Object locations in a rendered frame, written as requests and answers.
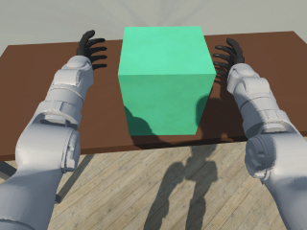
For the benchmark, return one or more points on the right robot hand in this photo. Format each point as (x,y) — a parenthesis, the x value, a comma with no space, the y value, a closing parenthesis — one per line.
(236,56)

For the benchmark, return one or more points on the left robot hand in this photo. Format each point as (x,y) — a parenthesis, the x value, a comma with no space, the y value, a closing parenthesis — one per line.
(85,50)

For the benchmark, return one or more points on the left robot forearm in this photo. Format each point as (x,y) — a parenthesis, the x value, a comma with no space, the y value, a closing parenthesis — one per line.
(65,98)

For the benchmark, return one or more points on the table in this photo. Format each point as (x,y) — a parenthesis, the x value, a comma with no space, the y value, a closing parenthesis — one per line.
(27,72)

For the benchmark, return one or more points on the carton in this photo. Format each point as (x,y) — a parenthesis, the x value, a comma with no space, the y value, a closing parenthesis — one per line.
(165,76)

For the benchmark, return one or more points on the right robot forearm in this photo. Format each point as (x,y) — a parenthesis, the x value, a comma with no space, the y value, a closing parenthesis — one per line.
(256,102)

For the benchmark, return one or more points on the robot right upper arm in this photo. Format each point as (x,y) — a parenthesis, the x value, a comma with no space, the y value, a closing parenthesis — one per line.
(280,161)

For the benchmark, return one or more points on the robot left upper arm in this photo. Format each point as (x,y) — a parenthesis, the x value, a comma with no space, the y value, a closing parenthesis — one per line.
(45,154)

